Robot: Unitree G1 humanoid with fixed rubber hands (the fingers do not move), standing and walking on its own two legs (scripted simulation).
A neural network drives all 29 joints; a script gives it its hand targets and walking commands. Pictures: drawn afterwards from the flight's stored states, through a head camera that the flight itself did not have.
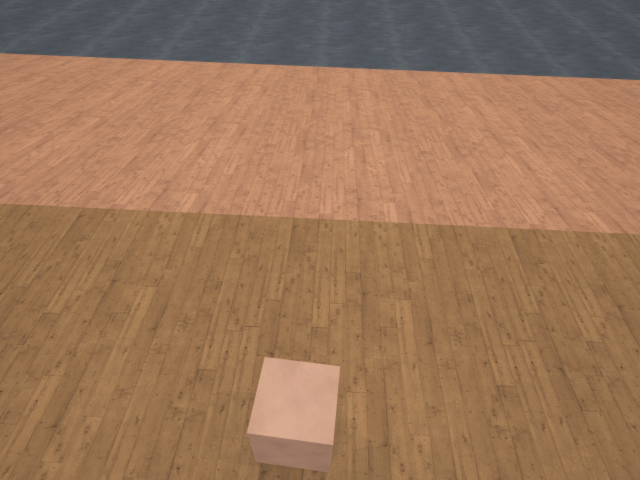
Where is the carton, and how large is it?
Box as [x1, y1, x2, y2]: [247, 357, 339, 471]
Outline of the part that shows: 264,357 247,430 247,434 256,461 328,471 333,441 339,366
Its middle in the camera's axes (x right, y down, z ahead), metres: -0.06 +0.49 +1.09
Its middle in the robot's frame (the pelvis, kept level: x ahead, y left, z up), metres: +0.45 +0.04 -0.66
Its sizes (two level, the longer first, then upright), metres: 0.210 0.200 0.250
